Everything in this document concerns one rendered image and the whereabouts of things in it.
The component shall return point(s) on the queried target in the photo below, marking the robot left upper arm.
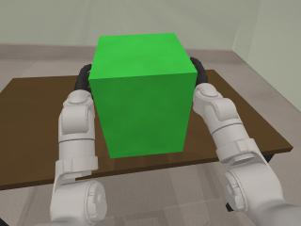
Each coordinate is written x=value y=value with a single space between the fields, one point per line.
x=78 y=204

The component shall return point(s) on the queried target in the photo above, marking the left robot forearm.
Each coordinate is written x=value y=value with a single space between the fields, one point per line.
x=76 y=135

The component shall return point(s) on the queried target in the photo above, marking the robot right hand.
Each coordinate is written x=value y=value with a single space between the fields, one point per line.
x=201 y=76

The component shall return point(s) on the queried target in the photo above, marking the carton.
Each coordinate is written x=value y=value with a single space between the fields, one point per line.
x=143 y=87

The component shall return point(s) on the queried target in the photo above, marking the table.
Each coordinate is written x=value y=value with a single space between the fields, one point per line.
x=29 y=112

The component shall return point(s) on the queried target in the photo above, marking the robot right upper arm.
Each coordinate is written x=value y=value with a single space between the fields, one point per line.
x=253 y=189

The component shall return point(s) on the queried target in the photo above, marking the right robot forearm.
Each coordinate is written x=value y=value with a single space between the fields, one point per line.
x=233 y=144

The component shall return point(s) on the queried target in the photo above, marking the robot left hand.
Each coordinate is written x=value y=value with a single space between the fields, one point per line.
x=82 y=82

